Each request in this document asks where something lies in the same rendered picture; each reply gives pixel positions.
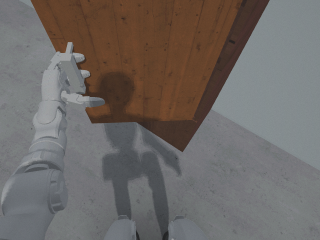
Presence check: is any handle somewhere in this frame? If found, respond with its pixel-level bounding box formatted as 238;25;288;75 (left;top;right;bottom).
60;42;86;94

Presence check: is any robot right shin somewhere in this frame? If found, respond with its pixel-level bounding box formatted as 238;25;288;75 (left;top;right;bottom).
168;215;184;240

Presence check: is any robot left upper arm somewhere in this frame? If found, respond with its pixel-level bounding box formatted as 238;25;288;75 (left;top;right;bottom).
0;168;68;240

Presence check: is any robot left forearm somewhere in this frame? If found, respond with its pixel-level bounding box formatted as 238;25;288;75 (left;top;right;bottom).
1;100;68;216

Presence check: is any robot left shin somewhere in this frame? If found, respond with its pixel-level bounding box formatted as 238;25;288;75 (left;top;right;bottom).
118;215;129;220

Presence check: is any cupboard door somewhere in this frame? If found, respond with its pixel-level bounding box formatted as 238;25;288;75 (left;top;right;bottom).
31;0;243;124

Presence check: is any robot shin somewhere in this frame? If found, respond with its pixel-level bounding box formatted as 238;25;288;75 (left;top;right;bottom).
118;215;129;220
168;215;184;240

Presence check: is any left robot hand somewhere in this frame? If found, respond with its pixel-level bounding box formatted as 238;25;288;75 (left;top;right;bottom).
41;51;105;111

